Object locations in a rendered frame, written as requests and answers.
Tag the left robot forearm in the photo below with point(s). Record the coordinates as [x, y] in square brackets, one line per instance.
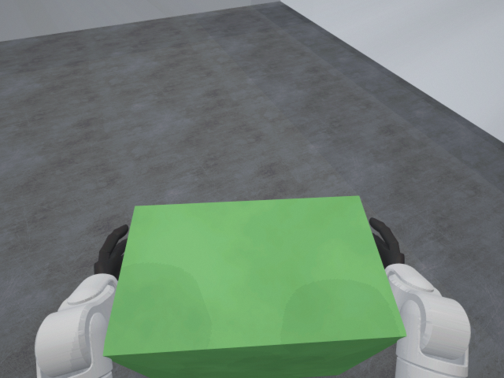
[70, 342]

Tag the right robot forearm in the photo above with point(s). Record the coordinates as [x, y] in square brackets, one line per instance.
[437, 328]

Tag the right robot hand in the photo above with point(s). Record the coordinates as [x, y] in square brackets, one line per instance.
[388, 249]

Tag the left robot hand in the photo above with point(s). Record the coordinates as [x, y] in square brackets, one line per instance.
[110, 259]

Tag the carton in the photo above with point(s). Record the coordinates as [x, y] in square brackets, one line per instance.
[282, 288]

